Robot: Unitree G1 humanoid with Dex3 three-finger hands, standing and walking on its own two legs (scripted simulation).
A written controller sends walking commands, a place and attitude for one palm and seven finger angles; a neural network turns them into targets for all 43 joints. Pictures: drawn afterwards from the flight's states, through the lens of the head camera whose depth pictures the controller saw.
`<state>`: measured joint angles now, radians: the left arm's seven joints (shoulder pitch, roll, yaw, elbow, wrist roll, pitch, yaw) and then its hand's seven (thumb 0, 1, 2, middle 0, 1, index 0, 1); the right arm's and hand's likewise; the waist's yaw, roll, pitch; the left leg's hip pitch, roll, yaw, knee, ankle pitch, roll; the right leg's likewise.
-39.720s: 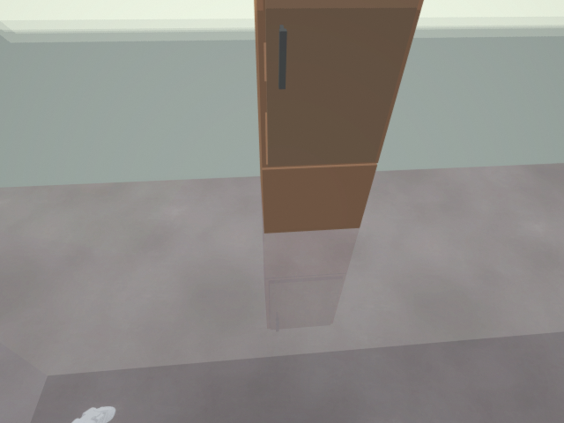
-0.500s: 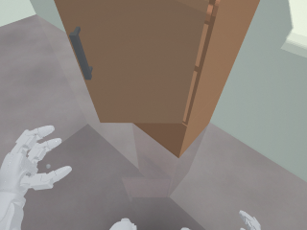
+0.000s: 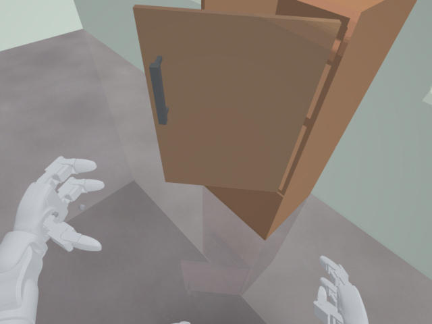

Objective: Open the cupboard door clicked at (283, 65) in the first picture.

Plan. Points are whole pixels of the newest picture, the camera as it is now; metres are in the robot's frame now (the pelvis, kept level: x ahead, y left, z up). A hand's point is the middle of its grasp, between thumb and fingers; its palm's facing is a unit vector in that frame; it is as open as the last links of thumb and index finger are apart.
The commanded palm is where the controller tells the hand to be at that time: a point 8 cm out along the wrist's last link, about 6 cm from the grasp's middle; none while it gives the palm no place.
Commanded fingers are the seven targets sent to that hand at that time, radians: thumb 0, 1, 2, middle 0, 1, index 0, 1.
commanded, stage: raise the hand with hooked fingers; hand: left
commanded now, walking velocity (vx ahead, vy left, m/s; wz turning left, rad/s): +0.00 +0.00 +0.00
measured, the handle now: (161, 91) +0.60 +0.20 +0.10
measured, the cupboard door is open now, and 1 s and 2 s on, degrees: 41 41 41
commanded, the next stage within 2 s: move the hooked fingers beside the handle in 0.72 s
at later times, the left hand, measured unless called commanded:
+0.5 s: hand (92, 192) +0.29 +0.24 +0.11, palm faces +0.03 -1.00 -0.02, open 14.0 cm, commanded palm +0.26 +0.29 +0.12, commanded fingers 0.00 -0.50 0.30 -0.30 -1.20 -0.30 -1.20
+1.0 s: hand (102, 183) +0.31 +0.23 +0.11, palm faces +0.07 -1.00 -0.01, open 14.0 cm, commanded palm +0.29 +0.28 +0.11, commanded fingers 0.00 -0.50 0.30 -0.30 -1.20 -0.30 -1.20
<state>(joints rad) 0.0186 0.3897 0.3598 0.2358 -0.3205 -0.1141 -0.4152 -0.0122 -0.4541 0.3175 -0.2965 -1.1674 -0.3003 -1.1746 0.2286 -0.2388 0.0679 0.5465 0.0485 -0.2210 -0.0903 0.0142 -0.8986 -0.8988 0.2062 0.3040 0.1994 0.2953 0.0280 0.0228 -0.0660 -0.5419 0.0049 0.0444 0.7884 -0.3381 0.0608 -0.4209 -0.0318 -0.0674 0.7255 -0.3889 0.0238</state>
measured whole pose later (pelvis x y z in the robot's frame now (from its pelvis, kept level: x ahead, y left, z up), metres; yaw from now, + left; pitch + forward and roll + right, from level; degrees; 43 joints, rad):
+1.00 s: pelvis -0.01 -0.05 +0.01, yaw +0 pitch +3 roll -1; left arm -0.20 0.44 0.44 0.52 -0.33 -0.16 -0.47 -0.02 -0.50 0.30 -0.30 -1.20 -0.31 -1.20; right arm 0.26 -0.28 0.05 0.62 0.06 -0.20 -0.11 0.02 -0.90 -0.90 0.20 0.30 0.20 0.30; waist 0.01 0.03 -0.03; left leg -0.49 0.05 0.02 0.71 -0.29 -0.01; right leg -0.39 0.01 -0.08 0.70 -0.37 -0.03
